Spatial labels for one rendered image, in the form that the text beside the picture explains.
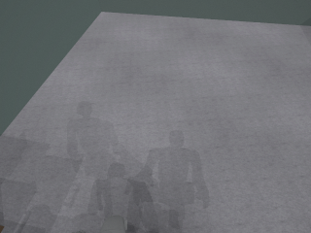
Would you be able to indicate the left robot thigh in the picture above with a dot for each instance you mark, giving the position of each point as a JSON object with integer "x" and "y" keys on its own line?
{"x": 114, "y": 224}

